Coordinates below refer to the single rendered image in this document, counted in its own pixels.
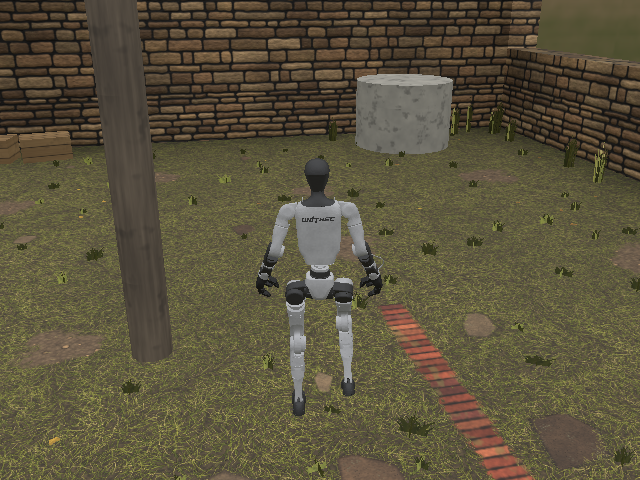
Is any right robot hand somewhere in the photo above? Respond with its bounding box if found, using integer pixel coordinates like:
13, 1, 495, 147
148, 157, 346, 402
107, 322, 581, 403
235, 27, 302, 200
360, 275, 383, 297

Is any robot right upper arm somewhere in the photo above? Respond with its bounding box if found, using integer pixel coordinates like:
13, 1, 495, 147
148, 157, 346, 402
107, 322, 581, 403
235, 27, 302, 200
339, 201, 368, 257

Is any left robot hand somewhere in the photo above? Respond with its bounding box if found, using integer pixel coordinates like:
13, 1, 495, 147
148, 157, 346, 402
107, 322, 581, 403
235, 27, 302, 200
256, 275, 279, 297

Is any left robot shin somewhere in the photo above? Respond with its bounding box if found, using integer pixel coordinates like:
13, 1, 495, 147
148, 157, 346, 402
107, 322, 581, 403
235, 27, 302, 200
290, 336, 305, 402

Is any robot torso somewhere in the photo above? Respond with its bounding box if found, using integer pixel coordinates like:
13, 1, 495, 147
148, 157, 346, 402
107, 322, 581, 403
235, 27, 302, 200
295, 197, 342, 300

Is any robot left forearm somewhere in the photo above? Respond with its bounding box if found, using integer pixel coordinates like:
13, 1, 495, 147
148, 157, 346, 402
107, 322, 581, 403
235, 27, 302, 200
258, 242, 278, 280

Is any robot right forearm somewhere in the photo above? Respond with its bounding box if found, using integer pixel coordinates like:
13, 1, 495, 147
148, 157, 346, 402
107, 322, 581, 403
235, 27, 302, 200
358, 241, 380, 280

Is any robot left upper arm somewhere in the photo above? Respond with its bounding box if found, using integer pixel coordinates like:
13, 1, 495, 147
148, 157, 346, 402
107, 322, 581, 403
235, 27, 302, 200
268, 202, 297, 258

